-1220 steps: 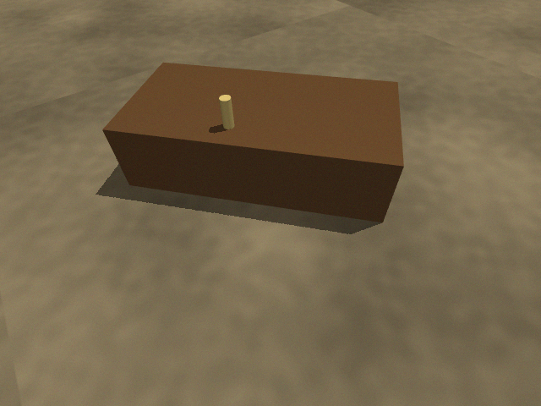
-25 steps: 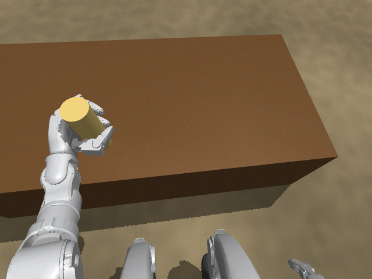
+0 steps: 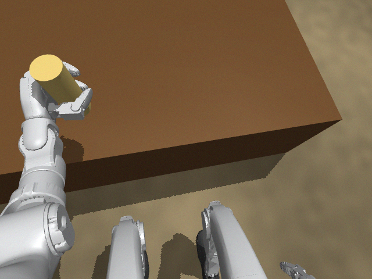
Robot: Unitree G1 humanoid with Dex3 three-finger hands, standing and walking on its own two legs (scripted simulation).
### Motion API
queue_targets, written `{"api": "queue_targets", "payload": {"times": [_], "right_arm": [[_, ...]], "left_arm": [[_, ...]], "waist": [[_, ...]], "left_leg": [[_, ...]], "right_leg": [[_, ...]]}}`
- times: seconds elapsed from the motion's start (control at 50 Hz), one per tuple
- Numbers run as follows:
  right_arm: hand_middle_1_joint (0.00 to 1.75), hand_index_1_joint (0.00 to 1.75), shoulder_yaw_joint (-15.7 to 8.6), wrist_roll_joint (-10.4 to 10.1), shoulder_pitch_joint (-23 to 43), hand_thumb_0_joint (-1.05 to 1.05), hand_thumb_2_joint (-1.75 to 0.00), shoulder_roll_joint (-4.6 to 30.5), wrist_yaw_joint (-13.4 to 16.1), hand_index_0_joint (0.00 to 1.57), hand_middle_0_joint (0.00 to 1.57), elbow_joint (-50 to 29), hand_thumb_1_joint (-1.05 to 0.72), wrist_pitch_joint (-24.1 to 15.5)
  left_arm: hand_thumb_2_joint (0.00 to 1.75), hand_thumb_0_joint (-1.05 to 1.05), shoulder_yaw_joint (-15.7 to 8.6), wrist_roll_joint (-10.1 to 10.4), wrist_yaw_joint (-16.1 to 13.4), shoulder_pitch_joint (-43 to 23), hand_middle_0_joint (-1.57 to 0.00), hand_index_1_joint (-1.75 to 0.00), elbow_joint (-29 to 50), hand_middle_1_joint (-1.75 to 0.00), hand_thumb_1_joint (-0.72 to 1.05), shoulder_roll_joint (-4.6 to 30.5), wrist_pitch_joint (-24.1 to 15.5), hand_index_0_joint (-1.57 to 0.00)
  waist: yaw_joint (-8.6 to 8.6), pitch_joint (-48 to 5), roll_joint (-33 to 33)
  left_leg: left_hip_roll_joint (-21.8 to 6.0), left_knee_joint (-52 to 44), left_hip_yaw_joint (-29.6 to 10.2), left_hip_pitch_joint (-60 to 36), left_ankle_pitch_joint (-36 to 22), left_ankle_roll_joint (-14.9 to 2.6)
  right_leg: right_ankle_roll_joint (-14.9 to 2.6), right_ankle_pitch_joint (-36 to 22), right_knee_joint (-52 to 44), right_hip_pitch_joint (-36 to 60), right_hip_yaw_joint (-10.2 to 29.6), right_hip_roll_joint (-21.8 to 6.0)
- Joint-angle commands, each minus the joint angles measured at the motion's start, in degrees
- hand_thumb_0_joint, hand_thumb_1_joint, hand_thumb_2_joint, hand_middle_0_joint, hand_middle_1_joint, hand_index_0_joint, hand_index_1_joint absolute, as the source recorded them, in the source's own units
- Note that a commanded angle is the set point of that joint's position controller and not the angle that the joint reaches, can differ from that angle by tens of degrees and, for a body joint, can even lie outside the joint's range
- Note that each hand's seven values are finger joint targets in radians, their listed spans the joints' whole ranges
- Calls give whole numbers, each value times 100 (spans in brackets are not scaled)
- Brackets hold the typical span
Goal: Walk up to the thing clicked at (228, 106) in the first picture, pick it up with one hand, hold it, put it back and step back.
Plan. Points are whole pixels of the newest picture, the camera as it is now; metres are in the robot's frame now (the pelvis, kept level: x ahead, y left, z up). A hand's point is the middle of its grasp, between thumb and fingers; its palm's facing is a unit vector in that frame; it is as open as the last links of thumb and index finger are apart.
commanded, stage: crouch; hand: left
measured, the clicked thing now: (65, 90) +0.51 +0.19 +0.02
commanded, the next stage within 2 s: lower in 0.24 s
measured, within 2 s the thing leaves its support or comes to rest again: rests again in 1.40 s
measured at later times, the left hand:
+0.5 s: hand (81, 95) +0.53 +0.18 -0.04, palm faces +0.09 -1.00 -0.03, open 7.2 cm
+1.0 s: hand (89, 107) +0.54 +0.18 -0.11, palm faces +0.07 -1.00 -0.05, open 7.2 cm
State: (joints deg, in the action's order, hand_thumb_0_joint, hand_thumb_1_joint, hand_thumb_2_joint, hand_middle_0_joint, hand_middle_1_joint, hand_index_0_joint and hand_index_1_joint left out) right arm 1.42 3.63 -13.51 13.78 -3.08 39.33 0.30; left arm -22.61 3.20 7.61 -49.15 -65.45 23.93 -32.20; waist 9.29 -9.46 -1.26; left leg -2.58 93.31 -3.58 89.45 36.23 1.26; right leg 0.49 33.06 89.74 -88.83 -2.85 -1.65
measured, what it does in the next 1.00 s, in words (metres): lowers itself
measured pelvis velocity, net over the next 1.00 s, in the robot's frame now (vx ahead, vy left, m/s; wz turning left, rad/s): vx -0.02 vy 0.00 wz -0.02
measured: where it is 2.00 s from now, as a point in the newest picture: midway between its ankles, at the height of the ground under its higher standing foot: (175, 278)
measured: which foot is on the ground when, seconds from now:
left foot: down 0.00-1.00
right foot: down 0.00-1.00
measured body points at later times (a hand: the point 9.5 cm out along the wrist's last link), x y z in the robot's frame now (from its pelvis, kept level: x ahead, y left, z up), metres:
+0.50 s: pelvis -0.01 +0.00 -0.04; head +0.20 +0.03 +0.36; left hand +0.52 +0.24 -0.04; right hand +0.03 -0.26 -0.16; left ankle +0.05 +0.13 -0.53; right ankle +0.07 -0.13 -0.53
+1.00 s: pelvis -0.02 +0.00 -0.11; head +0.21 +0.03 +0.28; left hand +0.53 +0.24 -0.10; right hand +0.01 -0.26 -0.23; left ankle +0.05 +0.13 -0.53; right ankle +0.07 -0.13 -0.53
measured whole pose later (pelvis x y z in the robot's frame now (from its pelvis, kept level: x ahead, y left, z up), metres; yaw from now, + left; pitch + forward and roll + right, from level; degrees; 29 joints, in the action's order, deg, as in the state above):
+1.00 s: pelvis -0.02 +0.00 -0.11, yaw -1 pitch +37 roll -4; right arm 3.8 4.4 -13.1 14.7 -3.3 37.6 1.2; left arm -24.6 -0.5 7.5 -59.3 -68.6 31.2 -27.9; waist 12.5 -8.3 -1.4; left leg -1.6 114.0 -4.6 112.0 39.5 1.2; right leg 0.8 36.1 110.2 -111.4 -2.3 -2.1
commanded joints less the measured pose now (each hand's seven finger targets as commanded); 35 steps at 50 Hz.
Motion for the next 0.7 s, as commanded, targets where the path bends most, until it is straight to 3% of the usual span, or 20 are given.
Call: {"api": "queue_targets", "payload": {"times": [0.0,0.04,0.1,0.16,0.2,0.24,0.28,0.34,0.44,0.46,0.52,0.68], "right_arm": [[30,30,-355,12,-968,0,-91,1090,85,20,20,-236,-91,-74],[30,30,-334,8,-959,0,-91,1097,88,20,20,-245,-91,-81],[30,30,-320,16,-1032,0,-91,1133,88,20,20,-234,-91,-74],[30,30,-305,20,-1036,0,-91,1106,104,20,20,-224,-92,-76],[30,30,-310,15,-1031,0,-91,1121,108,20,20,-247,-92,-73],[30,30,-289,19,-1063,0,-91,1098,110,20,20,-255,-91,-61],[30,30,-278,-1,-1030,0,-91,1101,112,20,20,-273,-92,-65],[30,30,-289,-3,-1076,0,-91,1146,121,20,20,-283,-92,-38],[30,30,-249,11,-1076,0,-90,1156,138,20,20,-214,-91,-53],[30,30,-263,30,-1088,0,-90,1175,133,20,20,-240,-91,-59],[30,30,-234,38,-1132,0,-90,1204,90,20,20,-300,-91,-62],[30,30,-209,92,-1220,0,-91,1223,67,20,20,-249,-92,-43]], "left_arm": [[132,0,-155,34,-71,-2769,-141,-148,1287,-148,42,1404,-448,-141],[133,0,-68,77,-42,-2903,-140,-148,1341,-149,43,1332,-407,-141],[133,0,-166,14,-74,-2937,-138,-147,1274,-147,44,1513,-346,-139],[132,0,-169,11,-71,-3121,-139,-147,1257,-147,43,1566,-330,-139],[132,0,-247,-7,-76,-3201,-138,-147,1376,-146,42,1729,-298,-139],[132,0,-217,-12,-68,-3115,-136,-145,1285,-145,43,1685,-238,-136],[131,0,-231,-35,-89,-3145,-137,-145,1317,-144,40,1717,-209,-137],[131,0,-230,-36,-64,-3291,-140,-148,1403,-149,40,1787,-167,-141],[134,0,-210,-96,-79,-2954,-142,-152,742,-153,40,1604,-140,-143],[134,0,-231,-115,-94,-3193,-143,-153,1108,-153,40,1737,-204,-145],[137,0,-307,-123,-48,-3117,-144,-154,1064,-154,45,1858,-255,-145],[137,0,-279,-163,-22,-3609,-141,-152,1316,-152,41,1967,-310,-142]], "waist": [[101,-3626,-895],[144,-3718,-968],[114,-3820,-1049],[213,-3692,-893],[172,-3876,-901],[193,-3991,-916],[170,-3846,-943],[195,-4043,-1049],[345,-3336,-808],[282,-3544,-931],[239,-3870,-1019],[307,-4332,-1306]], "left_leg": [[126,-1026,-25,-2195,-1461,-201],[113,-910,-34,-2256,-1624,-201],[117,-761,-31,-2215,-1835,-211],[141,-636,37,-1689,-1442,-250],[140,-609,56,-1659,-1385,-253],[142,-480,83,-1629,-1590,-273],[143,-559,35,-1569,-1379,-241],[132,-474,20,-1682,-1528,-237],[130,-224,3,-1057,-1189,-268],[137,-186,18,-1087,-1231,-261],[142,2,12,-1184,-1575,-257],[157,421,58,-1072,-1668,-236]], "right_leg": [[-316,-1304,-880,1806,65,183],[-318,-1420,-771,1675,71,181],[-324,-1560,-642,1547,70,169],[-278,-1389,-650,1685,160,167],[-269,-1351,-643,1738,206,164],[-246,-1567,-607,1858,251,156],[-287,-1321,-515,1642,166,166],[-302,-1407,-414,1502,127,179],[-288,-1130,-218,931,77,170],[-300,-1161,-149,941,92,170],[-303,-1387,72,871,74,172],[-294,-1486,510,710,79,156]]}}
